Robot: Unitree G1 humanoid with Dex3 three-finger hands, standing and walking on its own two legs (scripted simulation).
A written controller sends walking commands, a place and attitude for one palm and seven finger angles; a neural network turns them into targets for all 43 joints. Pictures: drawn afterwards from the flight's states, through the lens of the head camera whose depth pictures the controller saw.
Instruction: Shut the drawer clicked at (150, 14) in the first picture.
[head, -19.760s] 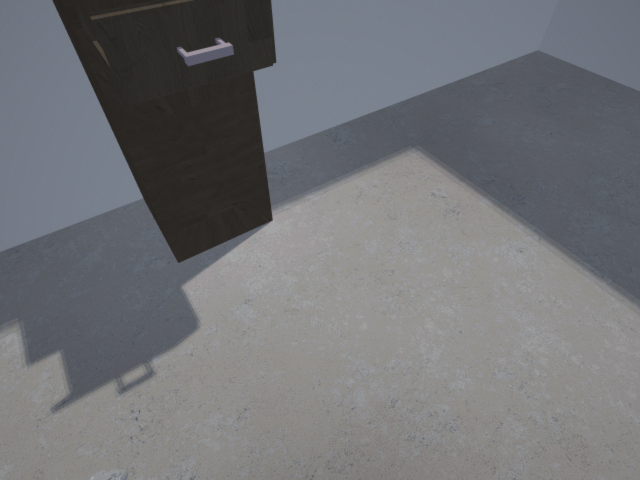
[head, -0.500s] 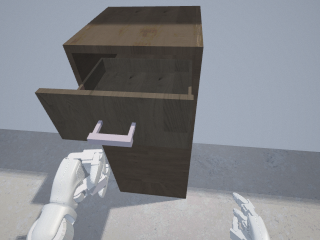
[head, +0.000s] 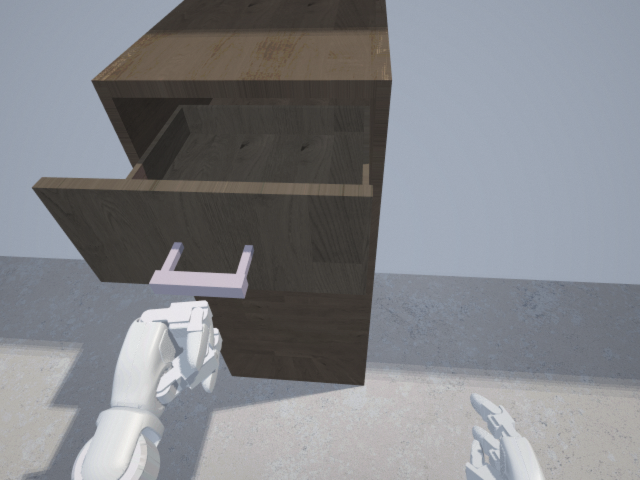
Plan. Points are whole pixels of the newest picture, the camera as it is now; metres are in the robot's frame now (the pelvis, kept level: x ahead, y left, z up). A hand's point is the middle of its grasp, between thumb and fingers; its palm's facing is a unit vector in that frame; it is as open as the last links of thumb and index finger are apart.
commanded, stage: bring the fist close to the handle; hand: left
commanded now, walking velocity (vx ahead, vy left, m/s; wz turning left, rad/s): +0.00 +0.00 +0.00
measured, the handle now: (205, 268) +0.33 +0.16 +0.12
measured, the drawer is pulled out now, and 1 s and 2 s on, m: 0.21 0.20 0.07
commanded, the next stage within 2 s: push the drawer shut in 0.18 s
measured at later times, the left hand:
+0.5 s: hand (212, 340) +0.24 +0.13 +0.12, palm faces -0.01 -1.00 -0.06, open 3.3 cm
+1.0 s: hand (210, 322) +0.26 +0.14 +0.11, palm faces -0.03 -1.00 -0.05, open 2.8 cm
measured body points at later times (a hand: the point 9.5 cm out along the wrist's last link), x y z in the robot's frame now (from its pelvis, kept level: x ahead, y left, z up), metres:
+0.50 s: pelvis -0.01 -0.01 +0.00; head -0.01 -0.03 +0.45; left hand +0.23 +0.19 +0.12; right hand +0.18 -0.22 -0.08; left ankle -0.06 +0.11 -0.72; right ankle +0.01 -0.11 -0.72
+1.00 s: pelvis -0.03 +0.00 +0.00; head -0.02 -0.02 +0.45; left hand +0.26 +0.20 +0.12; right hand +0.16 -0.21 -0.09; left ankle -0.06 +0.11 -0.72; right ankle +0.01 -0.11 -0.72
